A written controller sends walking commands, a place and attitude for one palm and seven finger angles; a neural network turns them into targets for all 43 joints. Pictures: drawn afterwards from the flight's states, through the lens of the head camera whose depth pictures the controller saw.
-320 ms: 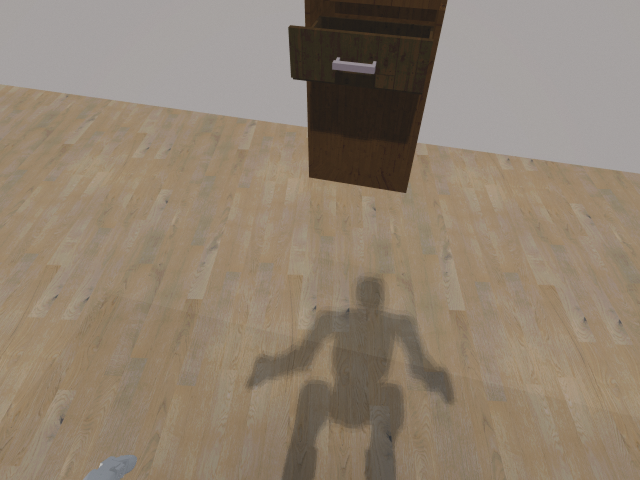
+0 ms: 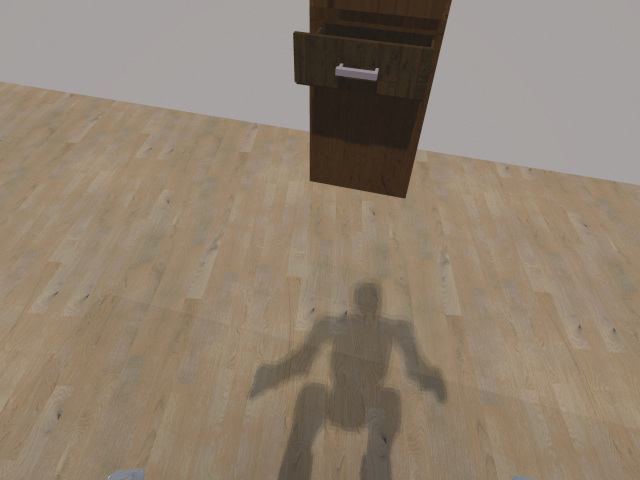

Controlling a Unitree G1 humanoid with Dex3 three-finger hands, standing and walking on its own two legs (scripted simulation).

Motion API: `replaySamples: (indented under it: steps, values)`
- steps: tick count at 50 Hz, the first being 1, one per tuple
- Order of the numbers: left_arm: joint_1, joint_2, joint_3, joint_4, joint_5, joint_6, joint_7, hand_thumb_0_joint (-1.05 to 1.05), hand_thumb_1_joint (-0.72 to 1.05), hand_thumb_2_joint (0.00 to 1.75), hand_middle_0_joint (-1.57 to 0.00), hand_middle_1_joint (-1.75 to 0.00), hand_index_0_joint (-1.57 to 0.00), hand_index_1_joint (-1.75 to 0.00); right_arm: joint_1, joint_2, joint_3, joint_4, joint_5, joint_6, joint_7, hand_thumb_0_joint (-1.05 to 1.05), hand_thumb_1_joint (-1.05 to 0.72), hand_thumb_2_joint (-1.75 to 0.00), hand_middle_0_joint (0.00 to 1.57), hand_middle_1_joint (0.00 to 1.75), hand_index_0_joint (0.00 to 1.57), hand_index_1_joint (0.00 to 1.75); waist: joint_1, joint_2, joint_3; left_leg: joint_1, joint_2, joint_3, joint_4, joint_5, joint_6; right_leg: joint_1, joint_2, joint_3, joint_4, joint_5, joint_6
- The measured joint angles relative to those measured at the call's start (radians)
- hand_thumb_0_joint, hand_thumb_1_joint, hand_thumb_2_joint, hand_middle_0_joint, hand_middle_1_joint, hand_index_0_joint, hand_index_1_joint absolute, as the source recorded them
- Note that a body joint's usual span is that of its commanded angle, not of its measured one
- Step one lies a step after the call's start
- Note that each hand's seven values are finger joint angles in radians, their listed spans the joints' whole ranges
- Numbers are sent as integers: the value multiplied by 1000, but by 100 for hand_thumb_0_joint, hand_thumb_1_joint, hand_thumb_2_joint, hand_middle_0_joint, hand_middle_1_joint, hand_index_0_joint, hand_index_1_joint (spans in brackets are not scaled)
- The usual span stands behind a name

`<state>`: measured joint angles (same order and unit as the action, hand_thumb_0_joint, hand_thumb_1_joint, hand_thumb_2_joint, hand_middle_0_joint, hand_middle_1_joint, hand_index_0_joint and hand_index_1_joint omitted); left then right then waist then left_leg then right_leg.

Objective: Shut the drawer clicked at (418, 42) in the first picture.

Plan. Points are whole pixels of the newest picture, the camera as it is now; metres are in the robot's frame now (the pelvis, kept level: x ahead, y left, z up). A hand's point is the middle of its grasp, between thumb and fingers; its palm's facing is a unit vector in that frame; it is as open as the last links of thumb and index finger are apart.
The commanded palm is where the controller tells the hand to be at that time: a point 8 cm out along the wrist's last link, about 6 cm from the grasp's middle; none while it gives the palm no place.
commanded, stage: stand and wait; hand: left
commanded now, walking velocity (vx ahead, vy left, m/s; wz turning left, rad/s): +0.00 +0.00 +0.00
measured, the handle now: (357, 70) +1.29 -0.05 -0.05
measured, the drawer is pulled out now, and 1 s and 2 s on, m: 0.28 0.28 0.28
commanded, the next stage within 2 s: look at it before walking up in 0.50 s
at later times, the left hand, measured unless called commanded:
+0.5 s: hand out of the picture +0.05 +0.25 -0.15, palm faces -0.03 -0.94 -0.34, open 7.4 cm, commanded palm none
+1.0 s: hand out of the picture +0.05 +0.24 -0.15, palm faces -0.03 -0.94 -0.33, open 7.4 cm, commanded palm none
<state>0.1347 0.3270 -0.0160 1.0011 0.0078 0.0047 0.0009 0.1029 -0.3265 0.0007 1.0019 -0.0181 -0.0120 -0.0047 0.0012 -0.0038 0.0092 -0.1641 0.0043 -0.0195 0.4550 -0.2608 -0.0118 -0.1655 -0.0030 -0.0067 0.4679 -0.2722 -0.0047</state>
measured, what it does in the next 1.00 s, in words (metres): stands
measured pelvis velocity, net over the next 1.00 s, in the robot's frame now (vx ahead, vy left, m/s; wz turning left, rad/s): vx -0.02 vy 0.00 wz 0.00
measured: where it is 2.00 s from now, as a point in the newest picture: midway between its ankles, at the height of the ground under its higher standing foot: outside the picture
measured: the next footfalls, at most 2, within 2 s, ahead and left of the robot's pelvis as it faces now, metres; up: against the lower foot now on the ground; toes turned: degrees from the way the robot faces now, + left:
right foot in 1.84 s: +0.28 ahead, -0.16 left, +0.00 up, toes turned -16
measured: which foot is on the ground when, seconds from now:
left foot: down 0.00-1.00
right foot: down 0.00-1.00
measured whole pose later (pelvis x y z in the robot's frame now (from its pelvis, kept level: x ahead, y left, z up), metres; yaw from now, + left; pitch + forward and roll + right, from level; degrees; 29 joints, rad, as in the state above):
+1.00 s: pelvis -0.02 +0.00 +0.01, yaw +0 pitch -2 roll +0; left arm 0.15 0.33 -0.01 1.09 0.01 0.00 0.00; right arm 0.14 -0.34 0.00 1.11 -0.01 -0.02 0.00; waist 0.00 0.00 0.03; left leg -0.15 0.01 -0.02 0.38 -0.19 -0.01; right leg -0.15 0.00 -0.01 0.39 -0.20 0.00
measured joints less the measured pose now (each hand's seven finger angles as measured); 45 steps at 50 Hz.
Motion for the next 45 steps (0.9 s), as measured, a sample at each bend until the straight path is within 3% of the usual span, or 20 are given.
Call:
replaySamples:
  steps: [45]
  values:
    - [10,6,4,85,2,-3,-3,1,90,89,-20,-30,-20,-30,38,-9,0,105,8,-5,4,1,-90,-90,20,30,20,30,-5,3,17,7,1,0,-73,68,-1,9,1,0,-77,70,2]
